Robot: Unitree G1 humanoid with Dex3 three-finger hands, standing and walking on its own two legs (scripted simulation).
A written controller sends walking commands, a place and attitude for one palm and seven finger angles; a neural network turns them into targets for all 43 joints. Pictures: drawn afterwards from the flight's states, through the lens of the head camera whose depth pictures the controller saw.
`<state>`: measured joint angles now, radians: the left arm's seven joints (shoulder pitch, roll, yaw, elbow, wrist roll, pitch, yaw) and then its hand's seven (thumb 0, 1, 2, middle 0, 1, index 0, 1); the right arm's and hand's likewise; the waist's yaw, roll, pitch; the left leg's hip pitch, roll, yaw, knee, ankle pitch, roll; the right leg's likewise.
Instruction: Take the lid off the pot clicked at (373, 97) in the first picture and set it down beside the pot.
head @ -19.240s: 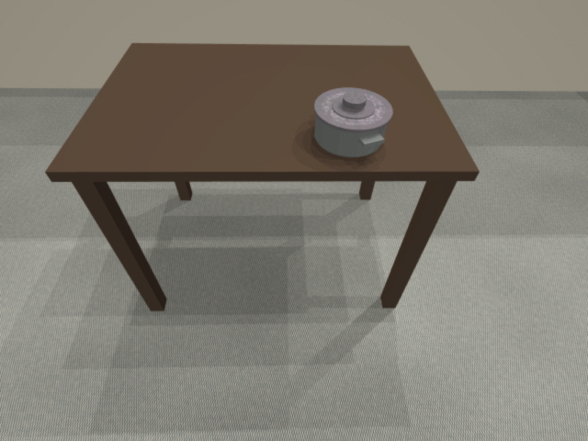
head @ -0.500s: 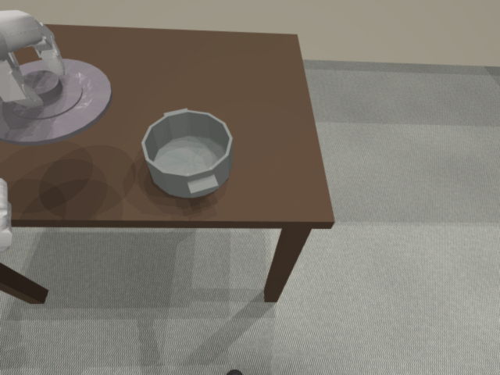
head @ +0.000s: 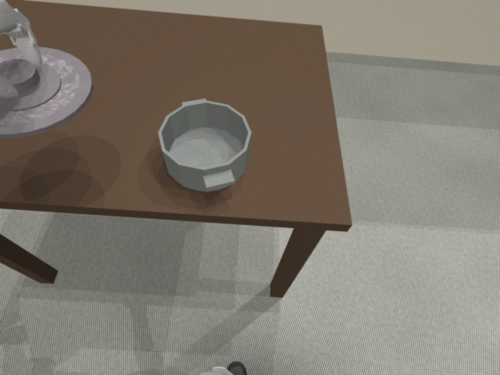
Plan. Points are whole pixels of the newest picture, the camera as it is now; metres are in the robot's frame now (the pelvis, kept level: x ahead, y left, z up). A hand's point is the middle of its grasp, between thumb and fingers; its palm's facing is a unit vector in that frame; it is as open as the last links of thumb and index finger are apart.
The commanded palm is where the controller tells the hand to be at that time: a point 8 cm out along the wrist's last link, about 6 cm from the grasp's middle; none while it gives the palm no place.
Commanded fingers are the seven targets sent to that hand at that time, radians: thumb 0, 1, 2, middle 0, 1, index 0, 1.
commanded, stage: move the lid sideways beside the pot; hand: left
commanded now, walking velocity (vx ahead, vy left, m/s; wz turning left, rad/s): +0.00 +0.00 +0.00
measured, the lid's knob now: (15, 75) +0.50 +0.33 +0.17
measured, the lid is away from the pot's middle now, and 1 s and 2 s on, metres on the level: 0.26 0.24 0.23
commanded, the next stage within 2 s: lower the lid onto the table in 0.72 s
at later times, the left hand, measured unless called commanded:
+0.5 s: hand (16, 72) +0.47 +0.30 +0.20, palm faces -0.36 -0.06 -0.93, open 8.7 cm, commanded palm +0.53 +0.31 +0.29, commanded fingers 0.00 0.60 0.99 -0.82 -1.13 -0.68 -1.07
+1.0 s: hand (9, 71) +0.48 +0.32 +0.19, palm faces -0.37 -0.15 -0.92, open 8.7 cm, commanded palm +0.54 +0.32 +0.28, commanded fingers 0.00 0.60 0.99 -0.82 -1.13 -0.68 -1.07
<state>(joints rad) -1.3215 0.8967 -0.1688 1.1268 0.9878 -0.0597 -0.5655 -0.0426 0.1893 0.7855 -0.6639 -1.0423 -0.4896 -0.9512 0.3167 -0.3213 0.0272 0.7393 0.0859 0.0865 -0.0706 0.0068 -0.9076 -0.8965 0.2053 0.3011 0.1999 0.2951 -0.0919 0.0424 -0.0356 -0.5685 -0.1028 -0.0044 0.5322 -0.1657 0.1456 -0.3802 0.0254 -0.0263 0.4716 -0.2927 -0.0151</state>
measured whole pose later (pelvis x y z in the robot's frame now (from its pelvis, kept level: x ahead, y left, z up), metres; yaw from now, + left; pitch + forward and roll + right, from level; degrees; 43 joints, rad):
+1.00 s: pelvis +0.01 -0.02 +0.00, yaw +0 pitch +13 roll -4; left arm -1.36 0.93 -0.16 1.22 0.99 -0.03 -0.54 -0.04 0.19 0.79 -0.67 -1.04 -0.49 -0.95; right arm 0.33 -0.32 0.05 0.74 0.11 0.09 -0.08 0.01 -0.91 -0.90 0.21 0.30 0.20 0.30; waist -0.13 0.03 -0.05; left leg -0.62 -0.08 -0.02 0.62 -0.22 0.12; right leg -0.41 0.07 0.01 0.52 -0.33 0.00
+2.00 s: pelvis +0.00 -0.01 -0.02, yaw -2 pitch +16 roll -5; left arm -1.24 0.90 -0.11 1.23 1.00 -0.13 -0.47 -0.04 0.19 0.79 -0.67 -1.04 -0.48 -0.95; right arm 0.35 -0.30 0.06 0.74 0.11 0.10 -0.13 0.01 -0.91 -0.90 0.21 0.30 0.20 0.30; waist -0.14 0.04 -0.08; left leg -0.74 -0.07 0.00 0.72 -0.25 0.13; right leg -0.54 0.08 0.02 0.63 -0.36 0.01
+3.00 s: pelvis -0.01 -0.01 -0.03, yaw -3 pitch +19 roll -7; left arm -1.11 0.93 -0.06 1.20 1.00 -0.21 -0.44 -0.04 0.20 0.79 -0.66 -1.04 -0.48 -0.95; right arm 0.34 -0.30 0.07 0.73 0.12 0.12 -0.15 0.01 -0.91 -0.90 0.21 0.30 0.20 0.30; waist -0.15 0.05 -0.10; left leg -0.87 -0.05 0.00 0.84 -0.29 0.14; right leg -0.67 0.10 0.01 0.73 -0.39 0.01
